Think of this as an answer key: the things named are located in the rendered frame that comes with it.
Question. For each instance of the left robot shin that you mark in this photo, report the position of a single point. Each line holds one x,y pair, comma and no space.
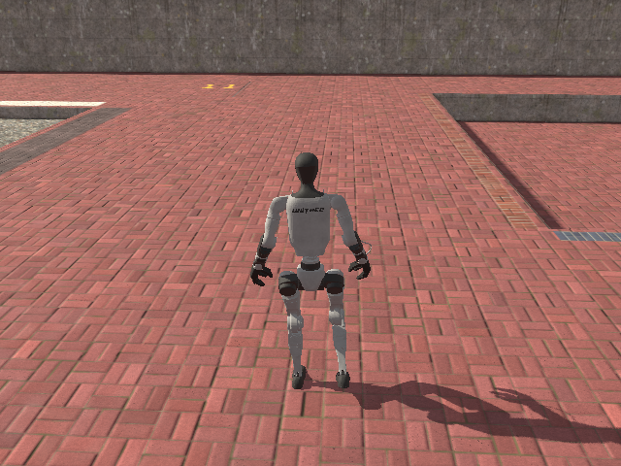
295,343

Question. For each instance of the left robot upper arm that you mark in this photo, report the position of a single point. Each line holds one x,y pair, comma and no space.
277,206

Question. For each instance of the right robot forearm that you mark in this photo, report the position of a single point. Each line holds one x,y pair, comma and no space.
358,251

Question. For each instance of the robot head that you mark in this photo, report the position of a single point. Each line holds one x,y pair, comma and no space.
306,165

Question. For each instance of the robot right hand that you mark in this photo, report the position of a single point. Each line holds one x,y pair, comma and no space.
356,266

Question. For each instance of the robot left hand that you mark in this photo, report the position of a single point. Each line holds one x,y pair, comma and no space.
264,273

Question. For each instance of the right robot upper arm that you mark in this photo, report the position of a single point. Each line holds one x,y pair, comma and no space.
337,202

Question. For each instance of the left robot forearm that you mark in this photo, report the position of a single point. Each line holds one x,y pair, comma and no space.
261,256

